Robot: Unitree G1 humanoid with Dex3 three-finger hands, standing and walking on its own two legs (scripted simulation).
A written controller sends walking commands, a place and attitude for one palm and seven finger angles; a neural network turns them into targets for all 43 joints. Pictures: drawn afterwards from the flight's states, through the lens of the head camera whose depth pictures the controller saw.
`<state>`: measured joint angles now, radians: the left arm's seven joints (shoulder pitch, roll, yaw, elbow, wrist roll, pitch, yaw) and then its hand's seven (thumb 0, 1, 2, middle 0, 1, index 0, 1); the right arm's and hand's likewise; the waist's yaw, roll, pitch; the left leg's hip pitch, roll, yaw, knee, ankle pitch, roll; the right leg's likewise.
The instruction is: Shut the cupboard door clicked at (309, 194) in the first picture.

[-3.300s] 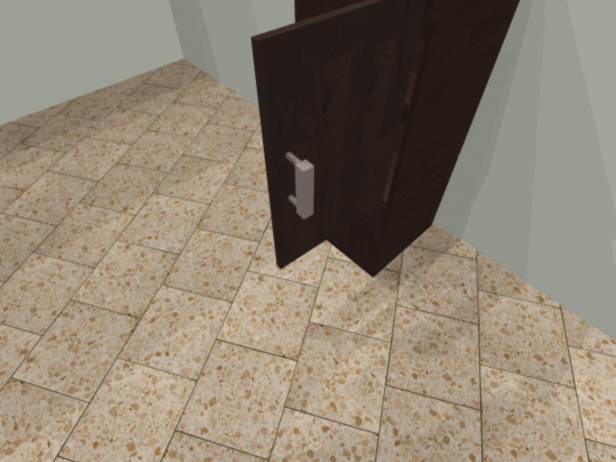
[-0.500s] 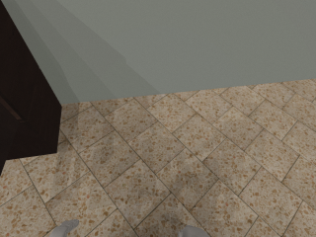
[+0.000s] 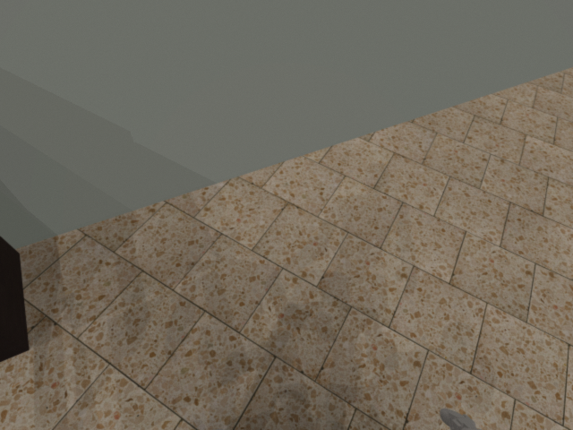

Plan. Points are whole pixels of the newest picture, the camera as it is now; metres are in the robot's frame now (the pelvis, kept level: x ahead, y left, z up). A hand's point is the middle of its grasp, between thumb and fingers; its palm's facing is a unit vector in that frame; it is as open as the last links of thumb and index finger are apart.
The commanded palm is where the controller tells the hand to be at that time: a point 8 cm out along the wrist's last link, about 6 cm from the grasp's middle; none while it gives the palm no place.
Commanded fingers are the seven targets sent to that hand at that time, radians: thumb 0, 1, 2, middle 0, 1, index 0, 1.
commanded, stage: walk around to get in front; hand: left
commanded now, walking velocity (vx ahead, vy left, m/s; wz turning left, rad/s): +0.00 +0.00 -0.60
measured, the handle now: out of the picture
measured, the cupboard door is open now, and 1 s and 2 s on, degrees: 86 86 86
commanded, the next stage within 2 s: none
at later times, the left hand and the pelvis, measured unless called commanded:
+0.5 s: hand (201, 411) +0.16 +0.14 -0.14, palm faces -0.31 -0.91 -0.28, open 7.4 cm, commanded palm none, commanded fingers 0.00 0.90 0.90 -0.20 -0.30 -0.20 -0.30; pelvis -0.01 -0.03 +0.00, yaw -18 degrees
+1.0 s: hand (220, 373) +0.22 +0.12 -0.16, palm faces -0.54 -0.82 -0.19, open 7.4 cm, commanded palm none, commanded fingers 0.00 0.90 0.90 -0.20 -0.30 -0.20 -0.30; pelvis +0.02 -0.01 +0.02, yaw -36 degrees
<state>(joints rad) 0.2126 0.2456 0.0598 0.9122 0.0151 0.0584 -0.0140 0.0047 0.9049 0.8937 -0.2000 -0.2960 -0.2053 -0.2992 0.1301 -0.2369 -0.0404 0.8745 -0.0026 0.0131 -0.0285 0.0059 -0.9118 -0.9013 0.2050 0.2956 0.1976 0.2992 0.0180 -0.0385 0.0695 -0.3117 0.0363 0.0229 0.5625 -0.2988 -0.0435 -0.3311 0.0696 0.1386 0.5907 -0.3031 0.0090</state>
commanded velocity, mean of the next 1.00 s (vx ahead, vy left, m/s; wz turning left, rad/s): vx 0.01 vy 0.00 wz -0.60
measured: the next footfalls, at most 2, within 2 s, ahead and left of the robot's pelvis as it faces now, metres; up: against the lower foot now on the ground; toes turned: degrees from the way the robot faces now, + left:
right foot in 0.38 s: +0.00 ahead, -0.15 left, +0.00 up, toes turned -19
left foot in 0.78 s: +0.11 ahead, +0.07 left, +0.00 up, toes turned -27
